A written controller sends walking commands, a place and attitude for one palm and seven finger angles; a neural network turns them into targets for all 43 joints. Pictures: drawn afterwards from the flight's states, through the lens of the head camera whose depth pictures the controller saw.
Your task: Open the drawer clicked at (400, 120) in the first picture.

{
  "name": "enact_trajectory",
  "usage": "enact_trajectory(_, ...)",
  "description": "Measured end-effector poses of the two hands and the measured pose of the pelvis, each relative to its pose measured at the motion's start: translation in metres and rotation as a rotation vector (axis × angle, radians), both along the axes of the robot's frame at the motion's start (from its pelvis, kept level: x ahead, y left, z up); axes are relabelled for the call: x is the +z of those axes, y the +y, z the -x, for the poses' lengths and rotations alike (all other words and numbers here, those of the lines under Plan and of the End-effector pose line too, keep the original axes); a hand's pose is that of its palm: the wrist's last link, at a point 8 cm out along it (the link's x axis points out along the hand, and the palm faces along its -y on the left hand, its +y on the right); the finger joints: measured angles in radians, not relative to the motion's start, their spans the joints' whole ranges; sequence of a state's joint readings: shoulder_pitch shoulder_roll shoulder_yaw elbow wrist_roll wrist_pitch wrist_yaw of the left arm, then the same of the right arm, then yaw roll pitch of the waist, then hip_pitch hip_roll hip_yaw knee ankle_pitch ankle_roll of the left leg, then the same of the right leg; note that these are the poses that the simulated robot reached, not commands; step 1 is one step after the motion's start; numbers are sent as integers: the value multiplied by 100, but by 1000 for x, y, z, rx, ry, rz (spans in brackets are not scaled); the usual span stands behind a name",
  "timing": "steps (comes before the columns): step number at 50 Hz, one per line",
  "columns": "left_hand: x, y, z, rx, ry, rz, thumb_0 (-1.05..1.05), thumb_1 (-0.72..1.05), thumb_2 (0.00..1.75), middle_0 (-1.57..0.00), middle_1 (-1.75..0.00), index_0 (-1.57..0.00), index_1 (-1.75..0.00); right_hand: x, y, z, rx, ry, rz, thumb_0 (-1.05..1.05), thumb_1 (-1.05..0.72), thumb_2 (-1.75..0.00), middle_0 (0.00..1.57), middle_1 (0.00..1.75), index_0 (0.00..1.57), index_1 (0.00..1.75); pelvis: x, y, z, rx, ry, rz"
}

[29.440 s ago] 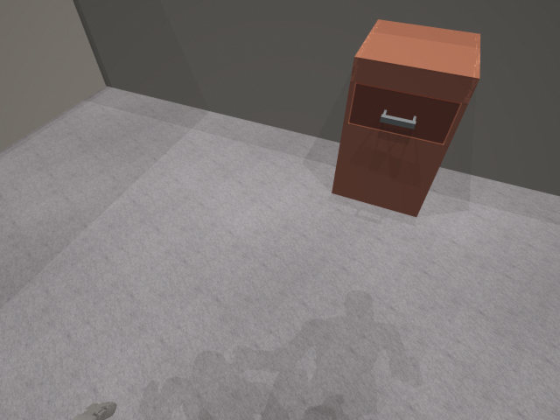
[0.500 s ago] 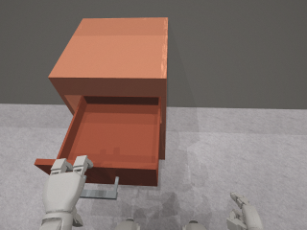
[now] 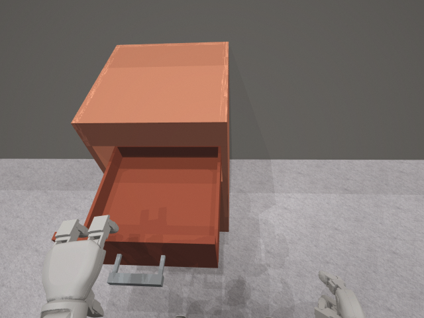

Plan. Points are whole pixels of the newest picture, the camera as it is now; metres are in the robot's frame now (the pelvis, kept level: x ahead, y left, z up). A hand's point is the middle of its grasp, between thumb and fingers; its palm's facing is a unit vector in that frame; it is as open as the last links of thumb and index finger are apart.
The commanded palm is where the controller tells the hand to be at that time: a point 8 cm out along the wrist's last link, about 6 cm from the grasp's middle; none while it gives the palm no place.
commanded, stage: draw the hand back to the body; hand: left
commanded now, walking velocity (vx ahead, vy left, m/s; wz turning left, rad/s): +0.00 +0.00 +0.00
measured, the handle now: (138, 269) +0.26 +0.22 -0.19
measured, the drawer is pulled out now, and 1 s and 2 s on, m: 0.30 0.30 0.30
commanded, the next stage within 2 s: step back with the hand held close in 1.38 s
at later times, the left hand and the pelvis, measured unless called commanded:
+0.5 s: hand (63, 260) +0.19 +0.24 +0.09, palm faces +0.27 -0.68 -0.68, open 13.7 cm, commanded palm +0.16 +0.26 +0.14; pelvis +0.01 +0.01 +0.03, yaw +1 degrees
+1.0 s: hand (18, 227) +0.20 +0.24 +0.20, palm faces +0.42 -0.80 -0.43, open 10.2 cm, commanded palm +0.15 +0.28 +0.23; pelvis +0.03 +0.00 +0.06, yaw +3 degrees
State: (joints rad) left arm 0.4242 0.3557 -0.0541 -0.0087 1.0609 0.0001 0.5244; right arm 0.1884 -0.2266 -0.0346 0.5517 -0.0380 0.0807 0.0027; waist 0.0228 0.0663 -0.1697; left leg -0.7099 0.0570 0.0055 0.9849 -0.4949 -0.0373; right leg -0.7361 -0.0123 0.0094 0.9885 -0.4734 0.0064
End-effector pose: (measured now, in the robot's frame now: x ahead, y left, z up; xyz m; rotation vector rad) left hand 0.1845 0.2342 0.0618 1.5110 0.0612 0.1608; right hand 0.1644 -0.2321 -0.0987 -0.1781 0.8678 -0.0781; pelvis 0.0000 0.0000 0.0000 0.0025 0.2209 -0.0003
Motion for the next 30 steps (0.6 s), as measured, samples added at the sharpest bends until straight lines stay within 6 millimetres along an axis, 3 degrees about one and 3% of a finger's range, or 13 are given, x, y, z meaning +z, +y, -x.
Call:
enact_trajectory(10, 22, 11, 18, 46, 97, 46, 0, -49, 31, -32, -120, -32, -120, 22, 4, -16, 39, -60, 3, 1, -90, -90, 20, 30, 20, 30, 16, -1, -2, 12, -61, -4)
enact_trajectory(15, 43, 9, 19, -28, 53, 37, 0, -49, 31, -32, -120, -32, -120, 32, 7, -26, 60, -94, 6, 1, -90, -90, 20, 30, 20, 30, 19, -1, -4, 15, -77, -1)
enact_trajectory(20, 63, 23, 22, -6, 13, -3, 0, -49, 31, -32, -120, -32, -120, 36, 13, -33, 60, -108, -17, 1, -90, -90, 20, 30, 20, 30, 22, 1, -6, 15, -88, 3)
enact_trajectory(23, 66, 33, 23, 192, -60, 515, 0, -48, 31, -32, -120, -32, -119, 43, 18, -32, 16, -161, -44, 1, -90, -90, 20, 30, 20, 30, 28, 4, -8, 22, -147, 6)
enact_trajectory(25, 68, 33, 23, 262, -115, 765, 0, -46, 32, -32, -118, -31, -118, 49, 23, -30, -1, -197, -43, 1, -90, -90, 20, 30, 20, 30, 32, 5, -13, 25, -174, 2)
enact_trajectory(30, 84, 20, 19, 220, -196, 1059, -1, -36, 36, -31, -112, -30, -111, 63, 29, -27, -2, -242, -18, 1, -90, -90, 20, 30, 20, 30, 41, 4, -23, 43, -222, -8)
